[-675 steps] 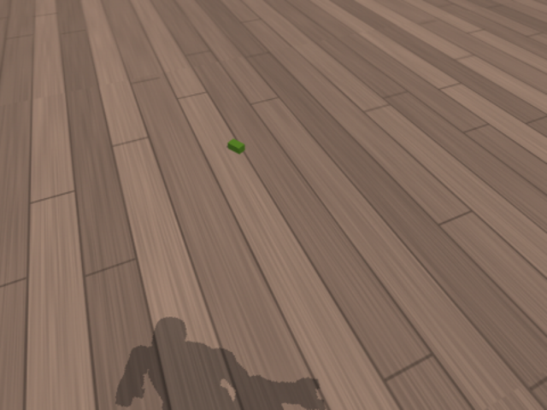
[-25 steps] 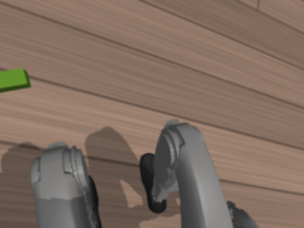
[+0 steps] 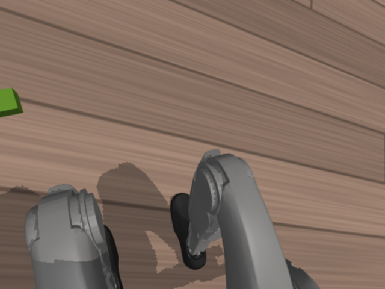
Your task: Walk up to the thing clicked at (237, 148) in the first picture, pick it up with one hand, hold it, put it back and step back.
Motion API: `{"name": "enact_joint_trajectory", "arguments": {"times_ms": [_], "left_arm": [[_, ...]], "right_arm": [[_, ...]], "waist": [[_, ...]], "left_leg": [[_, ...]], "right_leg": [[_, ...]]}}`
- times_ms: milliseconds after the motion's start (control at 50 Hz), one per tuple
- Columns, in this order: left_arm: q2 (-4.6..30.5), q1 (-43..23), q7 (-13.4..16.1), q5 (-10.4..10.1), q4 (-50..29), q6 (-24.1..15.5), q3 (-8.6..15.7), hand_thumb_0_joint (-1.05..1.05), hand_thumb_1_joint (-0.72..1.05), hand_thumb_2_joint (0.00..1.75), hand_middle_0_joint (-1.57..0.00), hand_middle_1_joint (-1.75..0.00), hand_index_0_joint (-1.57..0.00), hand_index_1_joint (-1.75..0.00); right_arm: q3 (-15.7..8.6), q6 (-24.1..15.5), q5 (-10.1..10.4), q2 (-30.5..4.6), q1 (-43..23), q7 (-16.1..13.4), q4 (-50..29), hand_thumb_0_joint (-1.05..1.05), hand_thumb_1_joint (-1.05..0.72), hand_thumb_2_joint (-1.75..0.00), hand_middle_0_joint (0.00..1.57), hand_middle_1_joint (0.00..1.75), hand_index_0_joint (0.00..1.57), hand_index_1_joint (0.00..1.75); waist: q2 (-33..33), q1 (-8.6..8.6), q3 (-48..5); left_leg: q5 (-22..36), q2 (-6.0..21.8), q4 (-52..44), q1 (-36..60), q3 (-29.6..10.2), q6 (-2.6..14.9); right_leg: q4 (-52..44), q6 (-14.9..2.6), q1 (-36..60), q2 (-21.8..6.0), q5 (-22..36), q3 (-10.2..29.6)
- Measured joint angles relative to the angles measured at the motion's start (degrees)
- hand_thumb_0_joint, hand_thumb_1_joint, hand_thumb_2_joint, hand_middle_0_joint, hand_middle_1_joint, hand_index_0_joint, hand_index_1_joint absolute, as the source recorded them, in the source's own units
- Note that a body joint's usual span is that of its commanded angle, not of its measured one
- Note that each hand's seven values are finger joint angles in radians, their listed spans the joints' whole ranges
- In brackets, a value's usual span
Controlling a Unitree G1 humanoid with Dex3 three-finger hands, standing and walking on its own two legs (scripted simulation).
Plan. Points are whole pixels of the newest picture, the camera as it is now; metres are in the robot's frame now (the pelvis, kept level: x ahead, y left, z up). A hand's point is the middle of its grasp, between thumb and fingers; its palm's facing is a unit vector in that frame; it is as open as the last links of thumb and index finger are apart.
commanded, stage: rise first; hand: left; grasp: from above
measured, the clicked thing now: out of the picture +0.51 +0.32 -0.30
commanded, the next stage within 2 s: approach in 0.46 s
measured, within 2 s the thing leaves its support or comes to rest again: neither
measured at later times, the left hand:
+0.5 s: hand out of the picture +0.47 +0.36 -0.18, palm faces -0.43 -0.11 -0.89, open 12.4 cm
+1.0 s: hand out of the picture +0.54 +0.28 -0.17, palm faces -0.35 -0.07 -0.93, open 13.2 cm
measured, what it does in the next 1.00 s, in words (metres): stands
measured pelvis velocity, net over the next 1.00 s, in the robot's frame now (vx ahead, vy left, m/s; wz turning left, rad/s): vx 0.00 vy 0.00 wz -0.01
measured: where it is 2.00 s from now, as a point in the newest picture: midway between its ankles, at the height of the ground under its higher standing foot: (151, 260)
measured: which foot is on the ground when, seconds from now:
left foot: down 0.00-1.00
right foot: down 0.00-1.00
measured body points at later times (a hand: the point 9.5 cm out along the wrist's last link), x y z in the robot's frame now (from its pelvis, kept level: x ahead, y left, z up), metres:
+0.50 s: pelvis +0.00 +0.00 +0.00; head +0.26 +0.10 +0.35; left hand +0.49 +0.36 -0.13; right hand +0.05 -0.27 -0.07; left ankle +0.07 +0.11 -0.29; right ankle +0.11 -0.11 -0.29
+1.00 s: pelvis +0.00 +0.00 +0.00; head +0.27 +0.09 +0.35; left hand +0.55 +0.28 -0.12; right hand +0.02 -0.27 -0.06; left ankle +0.07 +0.11 -0.29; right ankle +0.11 -0.11 -0.29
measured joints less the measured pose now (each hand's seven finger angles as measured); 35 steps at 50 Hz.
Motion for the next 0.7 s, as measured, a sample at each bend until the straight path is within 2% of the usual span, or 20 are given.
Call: {"name": "enact_joint_trajectory", "arguments": {"times_ms": [120, 320, 520, 620, 700], "left_arm": [[0.77, 0.23, -0.36, 0.23, -0.53, -0.59, 0.96, 0.0, -0.24, 0.76, -0.36, -0.75, -0.35, -0.75], [0.65, 0.35, -1.48, -0.36, -1.66, -0.73, -0.49, 0.0, -0.24, 0.76, -0.36, -0.75, -0.35, -0.75], [0.33, 0.31, -1.16, -0.25, -2.82, -0.69, -0.06, 0.0, -0.24, 0.76, -0.36, -0.74, -0.35, -0.74], [-0.56, 1.22, -1.67, -0.52, -3.65, -0.03, -0.65, 0.0, -0.25, 0.77, -0.35, -0.74, -0.34, -0.75], [-1.76, 0.34, -2.03, -1.1, -2.62, 0.51, -3.15, 0.0, -0.29, 0.8, -0.32, -0.77, -0.31, -0.78]], "right_arm": [[0.12, -0.07, -0.17, -0.41, 0.01, 0.11, -0.46, 0.0, -0.91, -0.9, 0.2, 0.3, 0.2, 0.3], [-0.11, -0.26, -0.15, -0.58, -0.23, 0.15, -0.4, 0.0, -0.9, -0.9, 0.2, 0.3, 0.2, 0.3], [-0.38, -0.06, -0.01, -0.38, -0.43, 0.61, -0.54, 0.0, -0.9, -0.9, 0.2, 0.3, 0.2, 0.3], [-0.78, 0.37, 0.23, -0.31, -0.05, 0.89, -0.61, 0.0, -0.9, -0.9, 0.2, 0.3, 0.2, 0.3], [-0.83, 0.44, 0.36, -0.17, 0.11, 0.88, -0.28, 0.0, -0.9, -0.9, 0.2, 0.3, 0.2, 0.3]], "waist": [[0.11, 0.02, 0.24], [0.09, 0.71, -0.03], [-0.08, 0.62, -0.53], [0.41, 0.93, -1.27], [0.57, 1.08, -1.84]], "left_leg": [[0.23, -0.07, 0.2, -0.15, -0.24, -0.14], [-0.18, -0.01, -0.16, 0.01, -0.24, -0.13], [-0.36, -0.24, -0.2, 0.22, -0.44, -0.04], [-0.16, -0.21, -0.66, 0.28, -0.05, 0.09], [0.12, -0.28, -1.14, 0.51, 0.39, 0.07]], "right_leg": [[0.16, -0.16, -0.11, -0.03, 0.23, -0.2], [-0.29, -0.03, 0.0, 0.14, -0.06, -0.17], [-0.55, 0.16, 0.56, 0.07, -0.36, -0.35], [-0.84, 0.28, 0.51, 0.08, -0.24, 0.01], [-0.94, 0.21, 0.51, -0.03, -0.13, 0.4]]}}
